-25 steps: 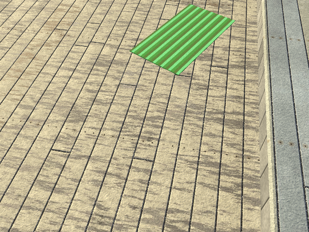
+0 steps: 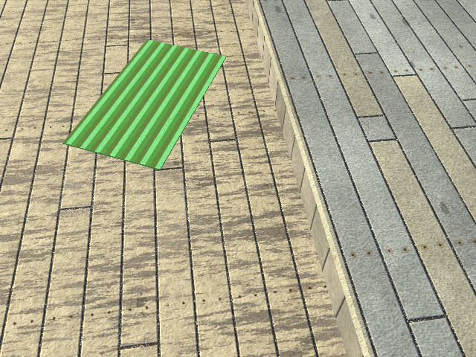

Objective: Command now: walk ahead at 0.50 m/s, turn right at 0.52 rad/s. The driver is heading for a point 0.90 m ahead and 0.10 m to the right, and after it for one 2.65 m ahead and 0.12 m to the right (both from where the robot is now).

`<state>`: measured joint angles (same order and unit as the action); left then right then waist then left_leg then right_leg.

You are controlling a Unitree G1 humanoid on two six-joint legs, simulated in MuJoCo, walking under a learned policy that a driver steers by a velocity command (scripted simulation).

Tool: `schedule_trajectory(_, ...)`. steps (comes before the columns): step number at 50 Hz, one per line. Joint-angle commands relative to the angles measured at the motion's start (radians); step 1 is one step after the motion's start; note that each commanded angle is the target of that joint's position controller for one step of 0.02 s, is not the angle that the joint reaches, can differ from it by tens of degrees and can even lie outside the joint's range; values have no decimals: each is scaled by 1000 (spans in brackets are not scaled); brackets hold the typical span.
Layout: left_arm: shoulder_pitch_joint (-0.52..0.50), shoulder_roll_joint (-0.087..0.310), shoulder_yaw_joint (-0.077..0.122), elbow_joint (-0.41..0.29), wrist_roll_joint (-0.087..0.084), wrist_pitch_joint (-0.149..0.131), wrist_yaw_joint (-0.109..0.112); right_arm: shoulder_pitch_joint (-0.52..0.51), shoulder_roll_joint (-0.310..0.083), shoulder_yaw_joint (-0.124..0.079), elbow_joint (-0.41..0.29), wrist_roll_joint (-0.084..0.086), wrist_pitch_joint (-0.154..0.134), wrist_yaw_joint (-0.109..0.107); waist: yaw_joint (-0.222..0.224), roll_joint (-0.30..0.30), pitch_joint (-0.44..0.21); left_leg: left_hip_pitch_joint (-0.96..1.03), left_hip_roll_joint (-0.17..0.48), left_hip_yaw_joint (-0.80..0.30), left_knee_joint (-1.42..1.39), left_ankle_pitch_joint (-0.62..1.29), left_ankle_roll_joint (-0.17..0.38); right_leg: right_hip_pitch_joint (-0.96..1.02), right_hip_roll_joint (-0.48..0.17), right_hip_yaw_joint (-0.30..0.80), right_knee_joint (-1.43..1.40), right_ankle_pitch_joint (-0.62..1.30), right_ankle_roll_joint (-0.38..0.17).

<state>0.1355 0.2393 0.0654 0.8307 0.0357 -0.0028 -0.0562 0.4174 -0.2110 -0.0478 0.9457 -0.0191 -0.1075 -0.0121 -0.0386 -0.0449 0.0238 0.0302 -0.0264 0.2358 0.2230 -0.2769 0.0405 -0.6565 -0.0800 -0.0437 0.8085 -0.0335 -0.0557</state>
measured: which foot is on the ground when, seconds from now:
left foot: down 0.00-0.16, up 0.18-0.68, down 0.70-1.00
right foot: up 0.00-0.12, down 0.14-0.72, up 0.74-1.00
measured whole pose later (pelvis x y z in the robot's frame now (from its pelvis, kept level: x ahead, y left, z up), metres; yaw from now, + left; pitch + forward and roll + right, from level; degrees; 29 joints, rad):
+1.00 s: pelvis +0.52 -0.06 +0.00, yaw -21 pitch +0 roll +1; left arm 0.22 0.22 0.05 0.83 0.04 -0.03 -0.02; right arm 0.38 -0.21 -0.04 0.91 -0.02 -0.09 0.01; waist -0.02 -0.05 0.01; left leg -0.10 -0.09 0.08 0.28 -0.18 0.10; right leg -0.65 -0.06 0.00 1.19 -0.25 -0.03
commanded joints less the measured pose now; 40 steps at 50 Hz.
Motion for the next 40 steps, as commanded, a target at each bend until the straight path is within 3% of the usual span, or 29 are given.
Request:
schedule_trajectory(1, -119, 14, -12, -100, 2, -13, -10, -1, -134, -26, -39, 1, -9, -10, 4, 112, 81, -29, 286, -55, -70, 488, 88, 25, 13, -57, -126, 6, -28)
schedule_trajectory(3, -122, 24, -9, -109, 4, -16, -9, 10, -152, -29, -28, -3, 3, -16, 12, 115, 66, 35, 294, -17, 8, 693, 77, 71, 49, -91, -172, -60, -61)
schedule_trajectory(5, -60, 43, 1, -98, 7, -16, 1, 8, -182, -36, -23, -7, 19, -23, 44, 147, 11, 87, 300, 12, 172, 1002, 69, 170, 117, -131, -186, -173, -101)
schedule_trajectory(6, 22, 62, 12, -76, 7, -21, 6, 8, -197, -41, -23, -8, 31, -24, 77, 147, -42, 91, 298, 20, 318, 1053, 68, 260, 156, -136, -215, -212, -125)
schedule_trajectory(7, 158, 86, 29, -34, 13, -31, 17, 5, -198, -39, -26, -3, 41, -21, 139, 120, -120, 14, 280, 37, 531, 949, 48, 454, 184, -117, -296, -176, -153)
schedule_trajectory(8, 298, 175, 59, -4, 26, -34, 34, 6, -172, -31, -56, -5, 41, -17, 192, 25, -217, -212, 253, 37, 827, 597, 17, 706, 23, 113, -339, -295, -207)
schedule_trajectory(9, 245, 279, 85, -27, 3, -23, 44, 10, -86, -18, -133, 12, 31, 4, 120, -237, -282, -660, 15, -41, 1213, -245, -48, 968, -250, 691, -459, -297, -369)
schedule_trajectory(10, 265, 267, 82, -33, -18, -9, 47, -104, -155, -28, -158, -4, 17, 13, 162, -30, -260, -781, 42, -251, 1256, -190, -41, 939, -256, 727, -530, -251, -362)
schedule_trajectory(11, 220, 229, 70, -23, -21, -8, 57, -160, -133, -21, -180, 5, 2, 20, 136, 14, -138, -818, 93, -265, 1201, -96, -33, 832, -236, 581, -537, -181, -337)
schedule_trajectory(12, 181, 175, 56, -19, -25, -13, 60, -138, -128, -19, -169, 5, -6, 18, 85, 83, -53, -759, 130, -262, 1083, -40, -34, 690, -195, 487, -555, -42, -292)
schedule_trajectory(13, 146, 151, 47, -20, -30, -22, 64, -142, -125, -20, -170, -10, 6, 16, 50, 98, -24, -699, 149, -272, 1009, -36, -44, 606, -145, 416, -564, 62, -263)
schedule_trajectory(15, 125, 129, 37, -29, -37, -40, 62, -97, -114, -18, -161, -35, 46, 18, 12, 73, -43, -602, 149, -272, 942, -37, -69, 533, -95, 340, -570, 219, -246)
schedule_trajectory(18, 172, 163, 45, -13, -38, -56, 58, -145, -95, -13, -186, -36, 74, 26, 13, 34, -25, -620, 143, -241, 834, 14, -94, 488, -53, 296, -585, 238, -236)
schedule_trajectory(24, 301, 147, 40, 13, -38, -55, 60, -361, -84, -3, -253, -22, 71, 40, 100, -12, 9, -713, 129, -227, 561, 255, -89, 591, -35, 295, -593, 212, -163)
schedule_trajectory(29, 353, 146, 32, 30, -24, -64, 69, -464, -87, 2, -290, -10, 57, 49, 135, -28, 30, -671, 89, -209, 408, 283, -47, 678, -67, 296, -554, 298, -140)
schedule_trajectory(32, 316, 167, 33, 27, -18, -72, 77, -402, -112, -9, -281, -7, 48, 43, 88, -41, 28, -526, 52, -205, 320, 190, 2, 685, -93, 301, -493, 427, -108)
schedule_trajectory(33, 305, 177, 34, 27, -17, -75, 77, -334, -130, -18, -260, -7, 43, 35, 58, -40, -3, -434, 22, -192, 297, 148, 19, 693, -83, 291, -417, 558, -95)
schedule_trajectory(34, 289, 178, 34, 26, -12, -76, 71, -203, -137, -24, -219, -10, 35, 25, -4, -9, -64, -292, -5, -166, 233, 161, 37, 690, -47, 258, -263, 651, -83)
schedule_trajectory(35, 290, 152, 26, 17, -17, -79, 66, -70, -166, -34, -188, -26, 23, 14, -61, 22, -158, -75, 75, -238, 229, 178, 66, 573, 3, 223, -55, 510, -67)
schedule_trajectory(36, 391, 48, 1, -6, -55, -81, 63, 38, -274, -57, -186, -51, 17, 7, -47, 228, -318, 232, 359, -616, 235, 232, 175, 292, 131, 132, 310, 40, -16)
schedule_trajectory(37, 437, 91, 11, 22, -54, -74, 70, 41, -268, -66, -157, -22, 39, 24, -33, 299, -346, 240, 444, -890, 91, 181, 250, 125, 223, 102, 527, -487, -4)
schedule_trajectory(38, 365, 114, 17, 22, -21, -65, 72, -55, -203, -50, -174, -6, 49, 30, -3, 139, -172, 76, 398, -791, 63, 19, 238, 60, 156, 136, 616, -428, -8)
schedule_trajectory(39, 285, 101, 11, 2, -12, -66, 63, -147, -135, -30, -190, -2, 49, 32, 13, 70, -74, -63, 355, -669, 28, -11, 221, 57, 114, 127, 585, -358, -11)
schedule_trajectory(40, 248, 81, 7, -10, -13, -62, 56, -176, -108, -18, -185, -7, 45, 31, 32, 73, -15, -158, 306, -575, -10, 36, 196, 74, 83, 114, 545, -326, -13)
